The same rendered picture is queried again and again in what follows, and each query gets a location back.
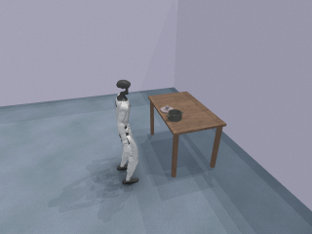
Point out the robot right forearm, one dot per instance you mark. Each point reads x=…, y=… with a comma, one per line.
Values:
x=122, y=132

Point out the table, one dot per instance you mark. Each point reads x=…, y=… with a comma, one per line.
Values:
x=196, y=117

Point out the robot right shin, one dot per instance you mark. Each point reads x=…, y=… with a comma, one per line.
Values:
x=131, y=168

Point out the robot right hand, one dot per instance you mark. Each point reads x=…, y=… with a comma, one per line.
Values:
x=127, y=149

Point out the lid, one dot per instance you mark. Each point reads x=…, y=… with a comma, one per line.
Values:
x=166, y=110

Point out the pot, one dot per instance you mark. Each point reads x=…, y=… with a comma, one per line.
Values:
x=174, y=115

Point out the right robot upper arm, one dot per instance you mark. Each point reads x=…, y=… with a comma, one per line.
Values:
x=122, y=114

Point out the robot left foot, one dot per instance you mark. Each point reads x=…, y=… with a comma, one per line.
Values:
x=119, y=168

